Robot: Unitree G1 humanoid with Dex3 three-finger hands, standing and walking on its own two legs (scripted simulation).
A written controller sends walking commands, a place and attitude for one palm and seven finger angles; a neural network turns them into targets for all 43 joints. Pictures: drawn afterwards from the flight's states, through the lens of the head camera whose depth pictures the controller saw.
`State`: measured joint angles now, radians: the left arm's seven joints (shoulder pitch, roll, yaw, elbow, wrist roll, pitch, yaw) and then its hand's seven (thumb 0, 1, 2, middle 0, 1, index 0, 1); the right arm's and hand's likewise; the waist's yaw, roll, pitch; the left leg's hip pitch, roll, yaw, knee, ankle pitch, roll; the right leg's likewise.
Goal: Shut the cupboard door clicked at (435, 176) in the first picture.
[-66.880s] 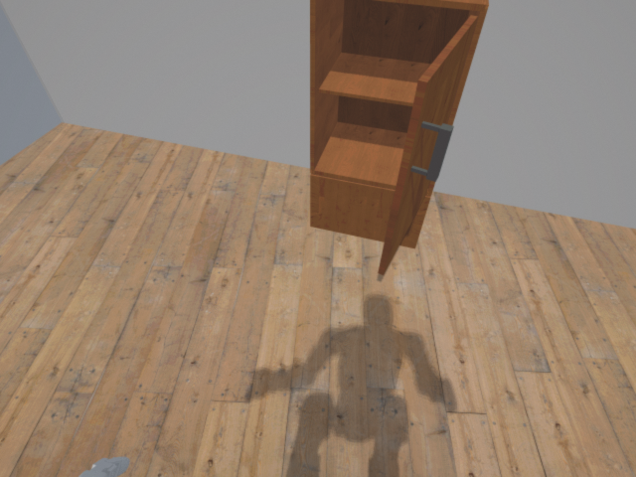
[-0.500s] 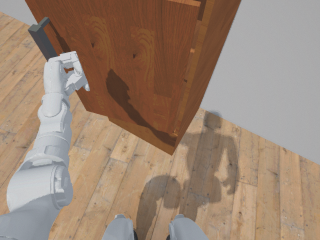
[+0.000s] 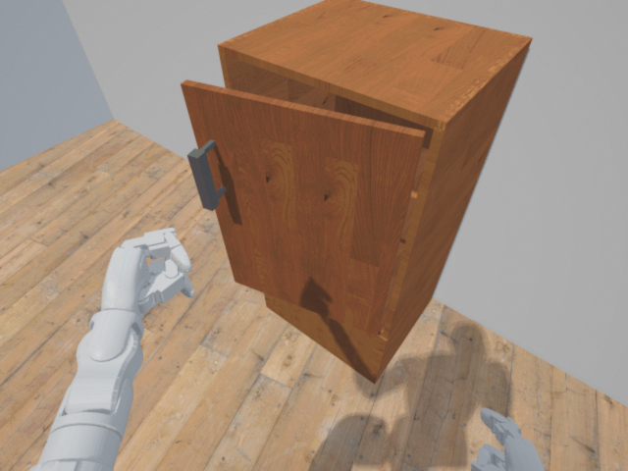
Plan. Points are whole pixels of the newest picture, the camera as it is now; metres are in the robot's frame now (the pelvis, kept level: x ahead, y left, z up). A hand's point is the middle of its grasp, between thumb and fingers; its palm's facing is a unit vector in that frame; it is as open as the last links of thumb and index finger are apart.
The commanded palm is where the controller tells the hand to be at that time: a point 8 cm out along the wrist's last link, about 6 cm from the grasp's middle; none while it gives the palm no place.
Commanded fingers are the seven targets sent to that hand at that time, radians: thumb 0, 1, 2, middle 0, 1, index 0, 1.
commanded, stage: draw the hand back to the body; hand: left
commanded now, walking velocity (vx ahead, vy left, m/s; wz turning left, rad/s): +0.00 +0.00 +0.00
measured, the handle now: (210, 175) +0.65 +0.23 +0.00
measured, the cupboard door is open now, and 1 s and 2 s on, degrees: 14 14 14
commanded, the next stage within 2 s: step back with the hand held close in 0.94 s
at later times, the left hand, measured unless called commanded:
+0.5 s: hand (35, 324) +0.22 +0.27 +0.17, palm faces +0.43 -0.81 -0.39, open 5.6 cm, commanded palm +0.17 +0.30 +0.19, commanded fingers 0.00 0.90 0.90 -0.25 -0.36 -0.25 -0.36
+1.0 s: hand (36, 338) +0.20 +0.25 +0.18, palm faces +0.46 -0.79 -0.41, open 7.4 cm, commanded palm +0.15 +0.28 +0.20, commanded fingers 0.00 0.90 0.90 -0.20 -0.30 -0.20 -0.30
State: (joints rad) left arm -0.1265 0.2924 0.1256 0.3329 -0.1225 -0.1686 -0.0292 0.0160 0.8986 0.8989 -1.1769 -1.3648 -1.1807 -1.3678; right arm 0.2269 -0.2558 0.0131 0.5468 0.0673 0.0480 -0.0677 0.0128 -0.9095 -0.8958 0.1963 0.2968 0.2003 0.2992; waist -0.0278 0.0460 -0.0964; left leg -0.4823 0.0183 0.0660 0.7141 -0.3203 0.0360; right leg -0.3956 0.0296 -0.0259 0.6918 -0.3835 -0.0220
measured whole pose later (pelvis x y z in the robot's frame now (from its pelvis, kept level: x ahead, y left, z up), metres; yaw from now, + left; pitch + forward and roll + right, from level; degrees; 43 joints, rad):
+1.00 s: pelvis +0.02 -0.02 +0.03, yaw +1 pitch -4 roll +0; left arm 0.48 0.36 0.33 -0.35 -0.08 -0.07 0.10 0.01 0.89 0.90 -0.21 -0.31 -0.22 -0.31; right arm 0.20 -0.23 0.02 0.63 0.02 -0.07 -0.07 0.02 -0.91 -0.90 0.20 0.30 0.20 0.30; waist 0.05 0.08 -0.02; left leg -0.13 0.01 0.04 0.43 -0.22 0.01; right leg -0.03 0.04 -0.04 0.39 -0.28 -0.04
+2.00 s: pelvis -0.11 +0.02 +0.01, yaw +7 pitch -1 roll -2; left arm 0.55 0.40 0.42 -0.52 -0.04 -0.22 0.16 0.01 0.89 0.90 -0.21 -0.30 -0.22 -0.31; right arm 0.23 -0.22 0.00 0.61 0.00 -0.04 -0.07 0.02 -0.90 -0.90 0.20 0.30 0.21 0.30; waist 0.03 0.03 0.01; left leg -0.51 -0.01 0.06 0.64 -0.33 0.03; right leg -0.36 0.03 0.01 0.58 -0.21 0.01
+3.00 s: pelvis -0.39 +0.09 +0.02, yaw -1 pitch +0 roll +0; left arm 0.44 0.37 0.41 -0.32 -0.04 -0.14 0.19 0.01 0.89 0.90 -0.21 -0.30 -0.21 -0.31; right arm 0.34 -0.24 -0.01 0.69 0.00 -0.04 -0.10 0.02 -0.91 -0.90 0.20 0.30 0.20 0.30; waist 0.00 -0.02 -0.12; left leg -0.44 0.10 0.07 0.85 -0.37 0.00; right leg -0.18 0.00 -0.09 0.47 -0.30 -0.06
